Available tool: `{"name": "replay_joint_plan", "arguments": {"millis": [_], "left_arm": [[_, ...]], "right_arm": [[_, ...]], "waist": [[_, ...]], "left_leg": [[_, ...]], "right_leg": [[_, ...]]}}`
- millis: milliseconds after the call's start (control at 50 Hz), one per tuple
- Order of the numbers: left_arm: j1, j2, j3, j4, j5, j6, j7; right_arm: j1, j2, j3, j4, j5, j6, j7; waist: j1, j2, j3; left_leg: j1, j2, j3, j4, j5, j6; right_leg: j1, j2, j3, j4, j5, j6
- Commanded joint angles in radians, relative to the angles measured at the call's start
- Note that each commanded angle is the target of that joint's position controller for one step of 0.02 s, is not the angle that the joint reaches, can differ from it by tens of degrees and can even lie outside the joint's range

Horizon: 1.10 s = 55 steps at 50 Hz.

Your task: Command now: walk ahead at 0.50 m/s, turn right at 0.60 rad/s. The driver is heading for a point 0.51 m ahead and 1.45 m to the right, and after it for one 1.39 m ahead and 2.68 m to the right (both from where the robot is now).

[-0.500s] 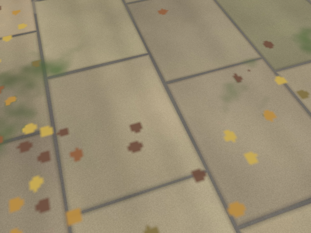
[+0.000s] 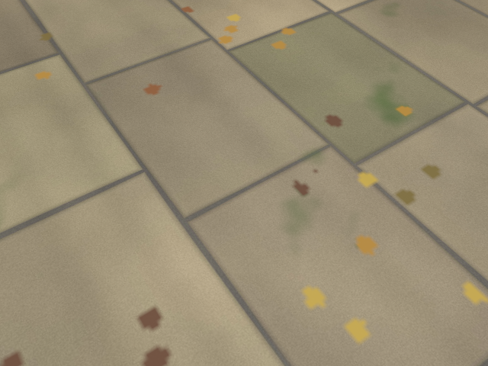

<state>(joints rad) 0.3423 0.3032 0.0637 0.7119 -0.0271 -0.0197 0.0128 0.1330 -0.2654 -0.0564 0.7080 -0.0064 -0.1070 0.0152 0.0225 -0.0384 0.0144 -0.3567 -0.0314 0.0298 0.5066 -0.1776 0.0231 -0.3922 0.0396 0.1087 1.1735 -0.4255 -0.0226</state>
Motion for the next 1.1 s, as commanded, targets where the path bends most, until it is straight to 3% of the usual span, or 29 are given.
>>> {"name": "replay_joint_plan", "arguments": {"millis": [20, 60, 120, 220, 300, 340, 360, 380, 400, 420, 440, 460, 480, 500, 520, 600, 680, 760, 800, 860, 880, 900, 920, 940, 960, 980, 1000, 1040, 1100], "left_arm": [[-0.053, 0.104, 0.035, -0.108, 0.001, -0.009, -0.008], [-0.057, 0.065, 0.026, -0.115, -0.002, 0.001, -0.011], [-0.106, 0.049, 0.020, -0.136, 0.005, 0.003, -0.013], [-0.245, 0.023, 0.005, -0.163, 0.005, -0.014, -0.043], [-0.333, 0.027, 0.005, -0.205, 0.000, -0.015, -0.067], [-0.309, 0.057, 0.020, -0.214, 0.006, -0.010, -0.072], [-0.254, 0.083, 0.034, -0.206, 0.009, -0.006, -0.070], [-0.122, 0.121, 0.058, -0.174, 0.008, -0.002, -0.066], [0.060, 0.183, 0.092, -0.124, 0.005, 0.006, -0.050], [0.094, 0.303, 0.112, -0.114, -0.005, 0.007, -0.031], [0.107, 0.283, 0.097, -0.154, -0.002, -0.013, -0.039], [0.088, 0.207, 0.073, -0.140, 0.008, -0.028, -0.047], [0.040, 0.182, 0.064, -0.134, 0.008, -0.037, -0.046], [-0.032, 0.152, 0.053, -0.142, 0.008, -0.039, -0.044], [-0.084, 0.128, 0.043, -0.155, 0.017, -0.039, -0.040], [-0.103, 0.125, 0.038, -0.141, 0.022, -0.047, -0.020], [-0.046, 0.132, 0.035, -0.093, 0.018, -0.047, -0.005], [0.023, 0.150, 0.038, -0.042, 0.010, -0.049, -0.008], [0.042, 0.147, 0.038, -0.022, 0.008, -0.044, -0.007], [0.031, 0.153, 0.042, -0.005, 0.011, -0.030, -0.003], [0.016, 0.143, 0.037, -0.007, 0.013, -0.026, -0.003], [0.015, 0.111, 0.022, -0.016, 0.023, -0.023, -0.002], [0.122, 0.047, 0.001, -0.032, 0.022, -0.034, -0.002], [0.154, 0.041, -0.007, -0.024, 0.009, -0.047, -0.004], [0.064, 0.128, 0.013, -0.033, -0.008, -0.053, -0.007], [-0.031, 0.136, 0.013, -0.056, -0.010, -0.057, -0.009], [-0.086, 0.123, 0.012, -0.069, 0.005, -0.060, -0.010], [-0.067, 0.097, 0.015, -0.059, 0.018, -0.054, -0.011], [-0.052, 0.055, 0.005, -0.046, 0.015, -0.039, -0.011]], "right_arm": [[0.065, -0.095, -0.025, -0.020, -0.007, 0.001, -0.009], [0.067, -0.105, -0.031, -0.002, 0.000, -0.009, -0.009], [0.083, -0.144, -0.044, 0.026, -0.002, -0.013, -0.010], [0.110, -0.179, -0.048, 0.058, 0.006, 0.005, -0.017], [0.160, -0.217, -0.057, 0.088, 0.026, 0.027, -0.017], [0.155, -0.246, -0.066, 0.089, 0.036, 0.040, -0.021], [0.152, -0.262, -0.071, 0.088, 0.041, 0.047, -0.026], [0.140, -0.265, -0.071, 0.084, 0.045, 0.055, -0.030], [0.145, -0.235, -0.058, 0.077, 0.037, 0.054, -0.035], [0.230, -0.097, -0.013, 0.027, -0.019, 0.039, -0.024], [0.192, -0.110, 0.000, -0.003, -0.002, 0.000, -0.010], [0.061, -0.195, -0.024, -0.029, 0.043, -0.022, 0.000], [0.028, -0.183, -0.017, -0.045, 0.047, -0.034, 0.000], [0.035, -0.174, -0.017, -0.029, 0.023, -0.035, -0.008], [0.054, -0.183, -0.023, -0.021, 0.007, -0.027, -0.011], [0.073, -0.138, -0.015, -0.009, -0.009, 0.011, -0.009], [-0.070, -0.087, 0.009, -0.036, -0.004, 0.011, -0.001], [-0.173, -0.104, 0.008, -0.065, 0.015, 0.000, 0.016], [-0.186, -0.122, 0.002, -0.077, 0.013, -0.006, 0.024], [-0.116, -0.143, -0.010, -0.068, 0.011, -0.012, 0.028], [-0.023, -0.164, -0.025, -0.041, 0.007, -0.014, 0.023], [0.119, -0.205, -0.041, -0.014, -0.002, -0.016, 0.017], [0.252, -0.292, -0.063, 0.002, -0.017, -0.014, 0.014], [0.313, -0.254, -0.058, 0.038, 0.008, -0.005, 0.025], [0.266, -0.188, -0.037, 0.030, 0.027, -0.002, 0.023], [0.201, -0.160, -0.028, 0.016, 0.018, 0.006, 0.017], [0.151, -0.143, -0.019, 0.013, 0.006, 0.011, 0.017], [0.110, -0.114, -0.007, 0.009, -0.007, 0.006, 0.015], [0.120, -0.135, -0.014, 0.028, 0.003, -0.005, 0.010]], "waist": [[-0.042, 0.149, -0.003], [-0.035, 0.150, 0.005], [-0.039, 0.112, 0.009], [-0.091, 0.094, 0.038], [-0.109, 0.097, 0.071], [-0.072, 0.123, 0.040], [-0.033, 0.141, -0.003], [0.047, 0.132, -0.073], [0.135, 0.089, -0.163], [0.056, -0.192, -0.245], [0.072, -0.181, -0.435], [0.112, -0.070, -0.316], [0.078, -0.040, -0.194], [0.028, 0.025, -0.125], [-0.011, 0.010, -0.091], [-0.048, -0.006, -0.060], [0.014, -0.028, -0.017], [0.062, -0.037, 0.024], [0.060, -0.042, 0.036], [0.016, -0.071, 0.023], [-0.036, -0.060, -0.030], [-0.098, -0.025, -0.156], [-0.097, 0.175, -0.329], [-0.103, 0.356, -0.381], [-0.121, 0.226, -0.236], [-0.111, 0.142, -0.132], [-0.087, 0.094, -0.044], [-0.038, 0.125, -0.018], [-0.023, 0.129, -0.019]], "left_leg": [[0.248, 0.292, -0.323, -0.295, -0.063, 0.144], [0.216, 0.283, -0.229, -0.333, 0.026, 0.158], [0.246, 0.297, -0.131, -0.356, 0.156, 0.177], [0.293, 0.267, 0.043, -0.351, 0.246, 0.136], [0.398, 0.306, 0.095, -0.318, 0.321, 0.115], [0.444, 0.313, 0.133, -0.217, 0.610, 0.095], [0.454, 0.309, 0.153, -0.115, 0.785, 0.085], [0.418, 0.288, 0.181, 0.063, 0.873, 0.065], [0.244, 0.252, 0.193, 0.316, 0.747, 0.028], [-0.201, 0.115, 0.175, 0.691, -0.133, -0.032], [-0.390, -0.004, -0.068, 0.884, -0.442, -0.042], [-0.486, 0.056, -0.124, 0.896, -0.343, -0.023], [-0.482, 0.093, -0.112, 0.817, -0.251, -0.008], [-0.418, 0.130, -0.111, 0.732, -0.191, -0.016], [-0.343, 0.153, -0.115, 0.667, -0.151, -0.025], [-0.256, 0.148, -0.078, 0.523, -0.051, -0.082], [-0.209, 0.117, -0.059, 0.219, 0.228, -0.096], [-0.188, 0.090, -0.067, 0.070, 0.307, -0.068], [-0.215, 0.086, -0.077, 0.026, 0.248, -0.037], [-0.140, 0.063, -0.049, -0.010, 0.124, 0.013], [-0.009, 0.035, -0.019, -0.042, 0.127, 0.039], [0.225, 0.103, -0.075, -0.003, 0.175, 0.087], [0.610, 0.319, -0.429, -0.007, 0.089, 0.226], [0.729, 0.419, -0.782, -0.181, -0.161, 0.304], [0.638, 0.403, -0.732, -0.219, -0.320, 0.259], [0.509, 0.366, -0.595, -0.230, -0.296, 0.221], [0.373, 0.323, -0.492, -0.259, -0.191, 0.210], [0.249, 0.264, -0.382, -0.302, -0.033, 0.195], [0.217, 0.254, -0.259, -0.348, 0.129, 0.211]], "right_leg": [[-0.306, -0.138, 0.022, 0.037, 0.097, 0.010], [-0.300, -0.151, 0.000, -0.001, 0.128, 0.018], [-0.348, -0.163, -0.001, -0.105, 0.229, 0.034], [-0.296, -0.144, -0.078, -0.387, 0.453, 0.021], [-0.280, -0.122, -0.132, -0.511, 0.393, -0.017], [-0.197, -0.071, -0.180, -0.539, 0.288, -0.056], [-0.110, -0.032, -0.209, -0.543, 0.236, -0.080], [0.065, 0.014, -0.229, -0.593, 0.256, -0.113], [0.361, 0.017, -0.172, -0.631, 0.306, -0.156], [0.736, -0.254, 0.292, -0.637, 0.294, -0.297], [0.854, -0.387, 0.745, -0.826, 0.069, -0.429], [0.780, -0.356, 0.620, -0.875, 0.083, -0.355], [0.631, -0.317, 0.490, -0.880, 0.154, -0.319], [0.482, -0.274, 0.385, -0.882, 0.260, -0.287], [0.370, -0.241, 0.314, -0.899, 0.360, -0.275], [0.195, -0.194, 0.185, -0.950, 0.535, -0.278], [0.153, -0.138, 0.079, -0.955, 0.474, -0.217], [0.211, -0.186, 0.122, -0.940, 0.358, -0.203], [0.293, -0.225, 0.158, -0.900, 0.377, -0.195], [0.366, -0.249, 0.179, -0.822, 0.539, -0.165], [0.364, -0.206, 0.147, -0.715, 0.692, -0.143], [0.286, -0.149, 0.097, -0.510, 0.691, -0.111], [-0.031, -0.016, 0.017, -0.145, 0.386, -0.035], [-0.259, 0.061, 0.036, 0.070, -0.139, 0.000], [-0.369, -0.001, 0.076, 0.149, -0.108, -0.007], [-0.382, -0.053, 0.032, 0.135, -0.023, -0.013], [-0.365, -0.091, 0.000, 0.067, 0.044, -0.012], [-0.271, -0.139, -0.007, -0.031, 0.126, -0.006], [-0.266, -0.153, -0.030, -0.115, 0.181, 0.017]]}}
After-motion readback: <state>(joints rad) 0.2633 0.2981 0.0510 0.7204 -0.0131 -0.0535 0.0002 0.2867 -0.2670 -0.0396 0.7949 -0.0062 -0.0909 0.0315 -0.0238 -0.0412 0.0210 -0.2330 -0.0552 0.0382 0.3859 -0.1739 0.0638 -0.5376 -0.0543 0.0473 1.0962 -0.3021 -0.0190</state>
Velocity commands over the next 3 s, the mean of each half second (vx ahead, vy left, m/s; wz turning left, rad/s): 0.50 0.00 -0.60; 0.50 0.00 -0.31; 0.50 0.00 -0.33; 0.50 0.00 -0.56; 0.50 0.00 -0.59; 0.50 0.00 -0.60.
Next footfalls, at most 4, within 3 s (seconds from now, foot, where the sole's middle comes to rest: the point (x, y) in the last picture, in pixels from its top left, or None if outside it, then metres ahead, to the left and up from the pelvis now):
0.40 right None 0.35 -0.18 -0.77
0.90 left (286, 293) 0.70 -0.09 -0.77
1.44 right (396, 250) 0.85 -0.44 -0.77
1.92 left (387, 169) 1.20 -0.47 -0.77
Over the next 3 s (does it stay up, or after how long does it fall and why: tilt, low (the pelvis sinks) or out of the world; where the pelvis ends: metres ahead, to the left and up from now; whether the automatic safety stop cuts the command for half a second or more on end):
stays up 1.23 -0.96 -0.01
